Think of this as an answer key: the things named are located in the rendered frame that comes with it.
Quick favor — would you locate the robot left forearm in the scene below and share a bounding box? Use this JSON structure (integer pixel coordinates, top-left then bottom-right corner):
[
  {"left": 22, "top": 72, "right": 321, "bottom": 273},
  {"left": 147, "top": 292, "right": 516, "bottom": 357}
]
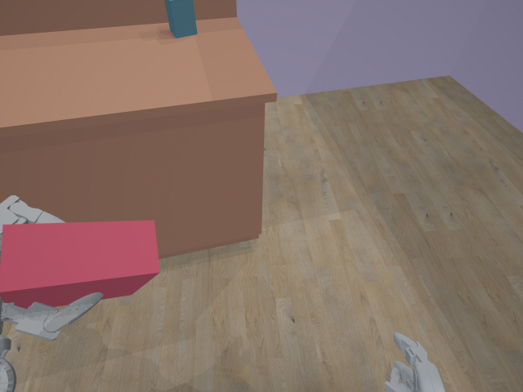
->
[{"left": 0, "top": 335, "right": 16, "bottom": 392}]

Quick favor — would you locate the sponge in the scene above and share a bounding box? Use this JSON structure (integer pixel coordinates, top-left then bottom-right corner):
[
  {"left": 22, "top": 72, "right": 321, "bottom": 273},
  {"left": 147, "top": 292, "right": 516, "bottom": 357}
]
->
[{"left": 0, "top": 220, "right": 160, "bottom": 309}]

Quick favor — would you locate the robot right hand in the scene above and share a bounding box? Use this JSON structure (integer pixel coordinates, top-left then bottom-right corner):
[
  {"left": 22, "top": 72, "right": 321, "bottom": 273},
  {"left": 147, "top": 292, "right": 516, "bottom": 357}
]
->
[{"left": 385, "top": 332, "right": 447, "bottom": 392}]

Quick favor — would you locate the table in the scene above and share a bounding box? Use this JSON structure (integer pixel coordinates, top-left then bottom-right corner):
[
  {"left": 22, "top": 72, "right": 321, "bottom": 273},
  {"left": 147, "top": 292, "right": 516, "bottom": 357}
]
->
[{"left": 0, "top": 0, "right": 277, "bottom": 259}]

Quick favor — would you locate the robot left hand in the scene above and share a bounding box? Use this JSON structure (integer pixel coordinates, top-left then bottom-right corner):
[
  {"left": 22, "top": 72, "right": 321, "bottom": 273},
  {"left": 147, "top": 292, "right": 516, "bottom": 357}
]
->
[{"left": 0, "top": 195, "right": 105, "bottom": 341}]

